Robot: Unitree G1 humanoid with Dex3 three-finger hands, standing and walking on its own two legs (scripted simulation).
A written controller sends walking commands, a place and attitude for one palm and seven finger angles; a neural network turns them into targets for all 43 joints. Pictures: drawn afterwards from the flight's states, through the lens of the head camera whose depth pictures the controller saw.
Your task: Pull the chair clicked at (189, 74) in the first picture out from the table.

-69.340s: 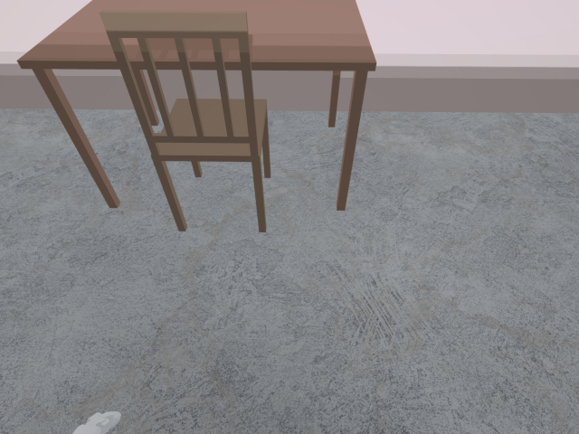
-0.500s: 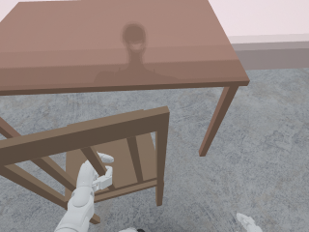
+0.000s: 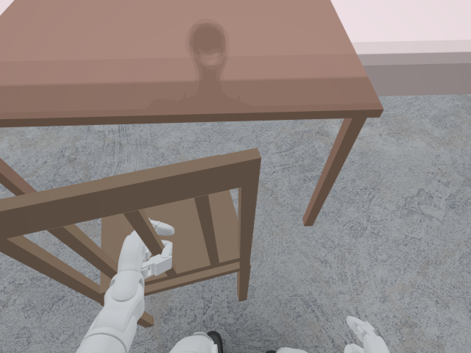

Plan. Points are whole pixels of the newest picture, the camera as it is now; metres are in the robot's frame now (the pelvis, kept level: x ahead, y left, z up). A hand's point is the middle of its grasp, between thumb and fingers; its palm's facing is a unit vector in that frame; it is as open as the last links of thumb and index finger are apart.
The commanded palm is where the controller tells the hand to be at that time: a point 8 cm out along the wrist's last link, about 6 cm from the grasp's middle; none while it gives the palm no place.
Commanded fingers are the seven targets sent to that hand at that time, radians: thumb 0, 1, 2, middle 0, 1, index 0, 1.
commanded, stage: step backward, pulling the chair out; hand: left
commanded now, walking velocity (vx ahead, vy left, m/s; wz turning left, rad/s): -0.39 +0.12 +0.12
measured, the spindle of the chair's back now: (156, 246) +0.31 +0.17 -0.07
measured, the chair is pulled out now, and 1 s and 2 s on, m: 0.22 0.30 0.49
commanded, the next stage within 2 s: none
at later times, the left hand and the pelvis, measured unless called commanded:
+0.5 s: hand (166, 263) +0.28 +0.14 -0.07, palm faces +0.03 -0.99 -0.16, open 5.5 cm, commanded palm +0.24 +0.19 -0.07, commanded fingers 0.00 0.90 0.90 -0.50 -1.45 -0.50 -1.45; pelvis -0.02 +0.01 +0.00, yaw +1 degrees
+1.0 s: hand (160, 304) +0.21 +0.14 -0.07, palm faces +0.03 -0.99 -0.17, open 5.4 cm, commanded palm +0.17 +0.19 -0.07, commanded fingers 0.00 0.90 0.90 -0.50 -1.45 -0.50 -1.45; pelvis -0.08 +0.00 +0.01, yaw +0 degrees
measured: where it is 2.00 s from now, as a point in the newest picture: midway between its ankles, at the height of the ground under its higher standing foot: outside the picture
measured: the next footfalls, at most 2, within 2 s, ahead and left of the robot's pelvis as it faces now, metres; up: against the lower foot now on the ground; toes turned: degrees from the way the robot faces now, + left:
left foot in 0.24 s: -0.02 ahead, +0.15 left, +0.00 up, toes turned +2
right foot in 0.98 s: -0.07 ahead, -0.13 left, +0.00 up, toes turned -2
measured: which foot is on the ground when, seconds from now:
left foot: down 0.00-0.04, up 0.06-0.22, down 0.24-1.00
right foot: down 0.00-0.74, up 0.76-0.96, down 0.98-1.00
